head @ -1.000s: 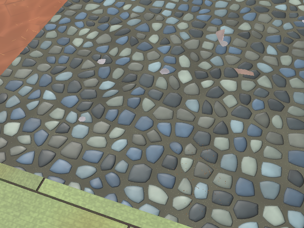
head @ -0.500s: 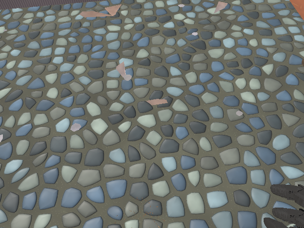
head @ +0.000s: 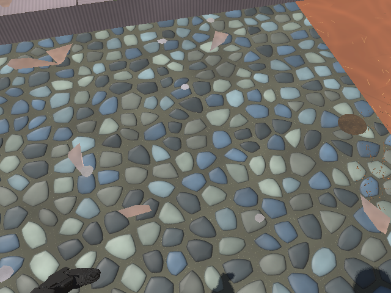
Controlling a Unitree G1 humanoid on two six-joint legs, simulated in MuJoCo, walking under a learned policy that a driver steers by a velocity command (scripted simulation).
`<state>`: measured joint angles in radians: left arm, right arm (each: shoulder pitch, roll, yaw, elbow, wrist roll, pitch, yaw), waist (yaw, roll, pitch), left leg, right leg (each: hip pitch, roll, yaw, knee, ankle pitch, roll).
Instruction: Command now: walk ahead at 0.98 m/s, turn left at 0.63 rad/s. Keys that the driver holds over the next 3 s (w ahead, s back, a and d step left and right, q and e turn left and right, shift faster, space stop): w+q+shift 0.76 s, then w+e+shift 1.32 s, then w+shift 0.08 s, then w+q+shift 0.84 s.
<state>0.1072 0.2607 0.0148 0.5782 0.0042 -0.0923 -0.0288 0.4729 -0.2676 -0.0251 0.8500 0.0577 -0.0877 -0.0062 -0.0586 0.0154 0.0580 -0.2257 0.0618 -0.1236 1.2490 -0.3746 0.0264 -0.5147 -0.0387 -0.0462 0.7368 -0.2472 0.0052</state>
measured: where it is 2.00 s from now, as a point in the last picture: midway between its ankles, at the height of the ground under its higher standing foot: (52, 69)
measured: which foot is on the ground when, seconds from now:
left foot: up 0.00-0.34, down 0.36-0.82, up 0.84-1.00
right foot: down 0.00-0.36, up 0.38-0.78, down 0.80-1.00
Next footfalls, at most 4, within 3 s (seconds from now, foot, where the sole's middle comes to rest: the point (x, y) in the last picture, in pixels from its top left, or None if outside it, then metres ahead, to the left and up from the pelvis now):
0.36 left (158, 270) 0.51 0.13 -0.74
0.80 right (142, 161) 0.96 0.20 -0.74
1.20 left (45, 159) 0.99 0.59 -0.74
1.64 right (76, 76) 1.48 0.53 -0.74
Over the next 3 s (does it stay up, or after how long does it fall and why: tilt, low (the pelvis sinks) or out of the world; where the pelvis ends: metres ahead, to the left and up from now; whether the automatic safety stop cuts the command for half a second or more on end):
stays up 2.32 0.44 0.18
